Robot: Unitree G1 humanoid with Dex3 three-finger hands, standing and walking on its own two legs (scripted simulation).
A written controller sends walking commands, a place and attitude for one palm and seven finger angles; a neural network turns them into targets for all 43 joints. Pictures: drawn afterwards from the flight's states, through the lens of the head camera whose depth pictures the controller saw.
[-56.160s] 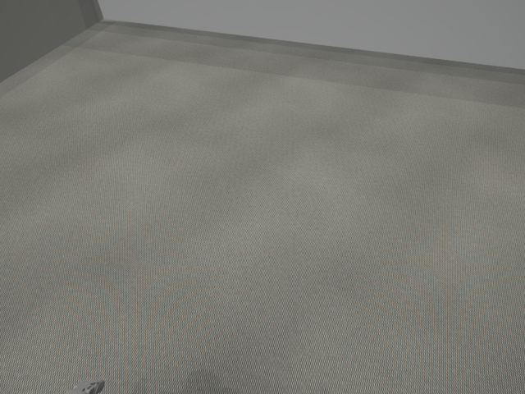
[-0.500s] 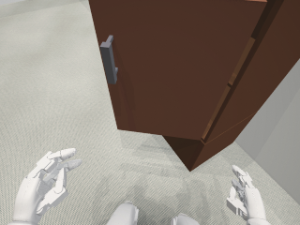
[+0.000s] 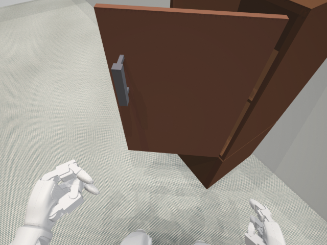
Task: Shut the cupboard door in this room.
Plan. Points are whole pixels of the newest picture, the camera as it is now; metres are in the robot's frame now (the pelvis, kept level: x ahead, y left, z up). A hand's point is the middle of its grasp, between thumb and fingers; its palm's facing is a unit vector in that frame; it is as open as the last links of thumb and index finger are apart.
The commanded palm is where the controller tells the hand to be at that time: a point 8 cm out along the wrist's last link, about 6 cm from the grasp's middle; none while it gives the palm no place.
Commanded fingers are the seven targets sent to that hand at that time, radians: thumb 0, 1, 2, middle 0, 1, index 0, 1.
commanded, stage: raise the hand and make a fist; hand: left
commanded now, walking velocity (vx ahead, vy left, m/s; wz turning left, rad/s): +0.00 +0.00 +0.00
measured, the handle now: (122, 81) +0.49 +0.15 +0.12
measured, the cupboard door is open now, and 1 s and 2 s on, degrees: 50 50 50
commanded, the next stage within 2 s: bring the fist close to the handle in 0.90 s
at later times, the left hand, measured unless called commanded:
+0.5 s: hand (72, 177) +0.22 +0.19 +0.12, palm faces +0.00 -1.00 -0.05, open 3.1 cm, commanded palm +0.20 +0.24 +0.12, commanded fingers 0.00 0.90 0.90 -1.30 -1.50 -1.30 -1.50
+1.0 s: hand (84, 179) +0.22 +0.17 +0.12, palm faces +0.00 -1.00 -0.05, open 3.1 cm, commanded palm +0.20 +0.22 +0.12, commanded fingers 0.00 0.90 0.90 -1.30 -1.50 -1.30 -1.50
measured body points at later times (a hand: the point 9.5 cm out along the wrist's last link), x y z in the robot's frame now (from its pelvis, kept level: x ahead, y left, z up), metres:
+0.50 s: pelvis +0.00 +0.00 +0.02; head +0.01 +0.00 +0.47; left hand +0.21 +0.25 +0.12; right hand +0.18 -0.22 -0.04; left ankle +0.03 +0.09 -0.68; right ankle +0.00 -0.11 -0.67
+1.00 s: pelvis +0.00 -0.02 +0.03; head +0.00 -0.03 +0.48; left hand +0.21 +0.22 +0.13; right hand +0.17 -0.25 -0.04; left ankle +0.03 +0.09 -0.67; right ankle +0.00 -0.12 -0.68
